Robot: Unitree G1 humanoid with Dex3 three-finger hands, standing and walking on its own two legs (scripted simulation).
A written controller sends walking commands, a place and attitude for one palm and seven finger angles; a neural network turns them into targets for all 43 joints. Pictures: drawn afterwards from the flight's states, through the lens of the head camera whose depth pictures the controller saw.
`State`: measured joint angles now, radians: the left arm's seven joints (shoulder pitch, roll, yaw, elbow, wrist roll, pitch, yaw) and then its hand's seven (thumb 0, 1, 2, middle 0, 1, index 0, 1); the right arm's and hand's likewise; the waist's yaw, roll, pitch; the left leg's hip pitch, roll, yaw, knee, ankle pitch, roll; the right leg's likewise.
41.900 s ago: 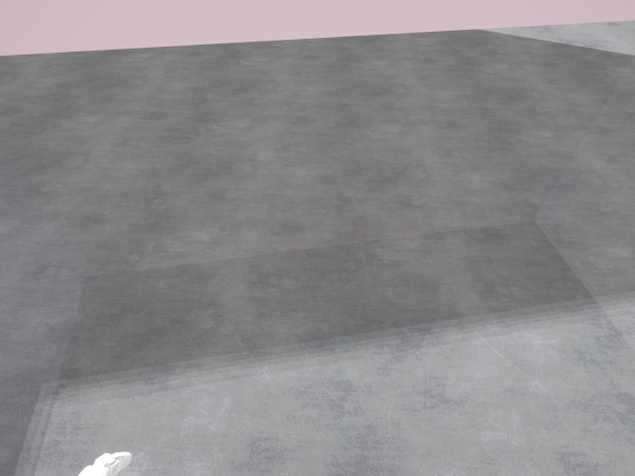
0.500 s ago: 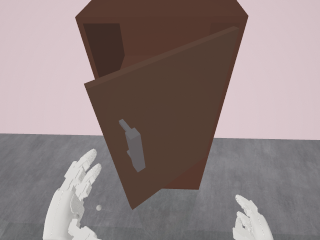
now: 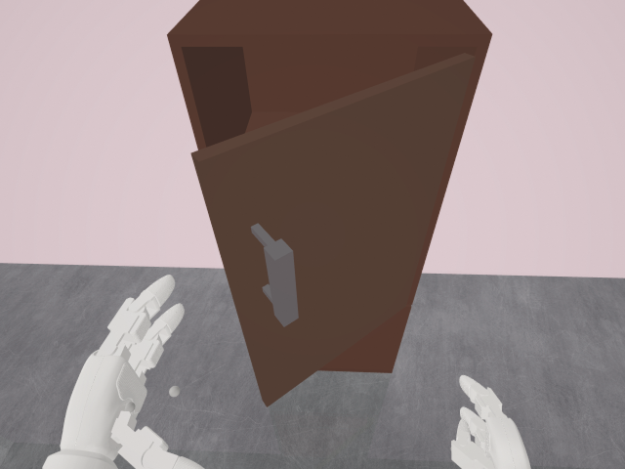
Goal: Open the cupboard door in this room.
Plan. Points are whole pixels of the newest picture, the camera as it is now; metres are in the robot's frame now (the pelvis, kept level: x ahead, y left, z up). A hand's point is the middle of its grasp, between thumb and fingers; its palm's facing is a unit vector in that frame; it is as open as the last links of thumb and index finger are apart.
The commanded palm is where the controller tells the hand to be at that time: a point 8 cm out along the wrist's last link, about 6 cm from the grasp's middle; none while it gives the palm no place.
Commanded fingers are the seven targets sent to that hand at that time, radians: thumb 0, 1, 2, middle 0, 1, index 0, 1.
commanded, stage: draw the hand back to the body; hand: left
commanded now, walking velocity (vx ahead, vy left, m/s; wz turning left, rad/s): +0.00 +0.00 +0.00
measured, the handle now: (273, 275) +0.32 +0.08 +0.11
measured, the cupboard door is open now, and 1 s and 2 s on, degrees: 39 39 39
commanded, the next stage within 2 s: step back with the hand held close in 1.34 s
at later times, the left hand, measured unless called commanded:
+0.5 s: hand (99, 354) +0.19 +0.22 +0.15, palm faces +0.26 -0.91 -0.32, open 14.5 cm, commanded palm +0.15 +0.27 +0.18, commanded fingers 0.00 0.13 0.57 -0.17 -0.30 -0.17 -0.30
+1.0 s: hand (44, 296) +0.22 +0.27 +0.20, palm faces +0.43 -0.80 -0.41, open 8.7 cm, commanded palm +0.17 +0.30 +0.21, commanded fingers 0.00 0.90 0.90 -0.20 -0.30 -0.20 -0.30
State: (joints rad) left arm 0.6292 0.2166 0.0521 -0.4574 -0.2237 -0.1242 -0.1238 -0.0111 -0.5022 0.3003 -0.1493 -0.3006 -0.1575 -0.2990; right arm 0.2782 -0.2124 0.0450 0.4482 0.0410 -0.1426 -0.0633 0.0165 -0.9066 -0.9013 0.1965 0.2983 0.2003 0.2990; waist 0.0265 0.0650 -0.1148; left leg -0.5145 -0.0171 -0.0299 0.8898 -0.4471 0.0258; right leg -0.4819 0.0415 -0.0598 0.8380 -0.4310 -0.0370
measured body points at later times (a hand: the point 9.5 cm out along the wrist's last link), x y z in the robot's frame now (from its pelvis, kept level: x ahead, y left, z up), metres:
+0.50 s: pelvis +0.01 +0.02 +0.03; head +0.00 +0.01 +0.48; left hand +0.17 +0.27 +0.17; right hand +0.20 -0.19 -0.04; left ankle +0.01 +0.10 -0.70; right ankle +0.00 -0.10 -0.70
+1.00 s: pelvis +0.03 +0.01 +0.04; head +0.01 -0.01 +0.49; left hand +0.19 +0.31 +0.22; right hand +0.22 -0.21 -0.04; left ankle +0.01 +0.10 -0.70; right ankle +0.00 -0.10 -0.70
